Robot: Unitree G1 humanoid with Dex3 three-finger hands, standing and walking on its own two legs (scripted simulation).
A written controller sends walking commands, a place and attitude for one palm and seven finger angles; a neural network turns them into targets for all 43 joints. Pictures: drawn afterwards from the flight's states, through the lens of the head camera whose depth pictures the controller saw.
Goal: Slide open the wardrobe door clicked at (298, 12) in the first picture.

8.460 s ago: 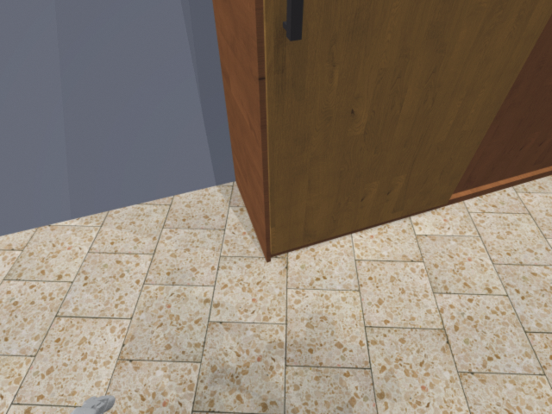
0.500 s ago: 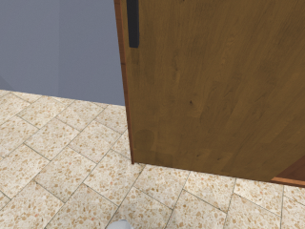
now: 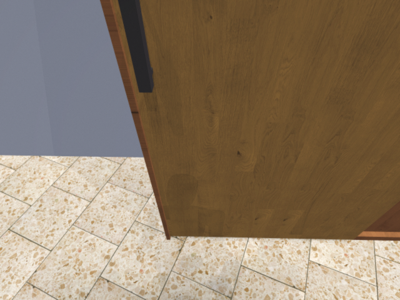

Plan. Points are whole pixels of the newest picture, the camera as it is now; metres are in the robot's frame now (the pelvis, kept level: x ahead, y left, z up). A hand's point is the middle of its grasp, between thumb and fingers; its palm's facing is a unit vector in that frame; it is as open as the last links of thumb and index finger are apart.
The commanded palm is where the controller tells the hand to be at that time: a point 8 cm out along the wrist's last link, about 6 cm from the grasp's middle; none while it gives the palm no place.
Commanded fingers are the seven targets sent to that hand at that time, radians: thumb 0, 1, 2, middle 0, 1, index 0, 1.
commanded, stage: come to a stop and stand still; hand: left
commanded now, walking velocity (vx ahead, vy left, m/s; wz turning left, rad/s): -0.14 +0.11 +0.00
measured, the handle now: (140, 40) +0.50 +0.13 +0.28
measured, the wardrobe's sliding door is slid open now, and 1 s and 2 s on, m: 0.00 0.00 0.00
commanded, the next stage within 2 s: look again from close up in 1.86 s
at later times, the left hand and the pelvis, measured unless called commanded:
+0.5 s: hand out of the picture -0.01 +0.24 -0.17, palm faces +0.03 -0.97 -0.23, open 7.3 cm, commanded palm none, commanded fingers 0.00 0.90 0.90 -0.20 -0.30 -0.20 -0.30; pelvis -0.04 +0.05 +0.00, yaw +0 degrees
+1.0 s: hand out of the picture -0.08 +0.20 -0.17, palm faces +0.08 -0.98 -0.19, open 7.4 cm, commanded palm none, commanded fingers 0.00 0.90 0.90 -0.20 -0.30 -0.20 -0.30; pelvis -0.04 +0.04 +0.00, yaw +3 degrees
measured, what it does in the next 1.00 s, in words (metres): shifts its weight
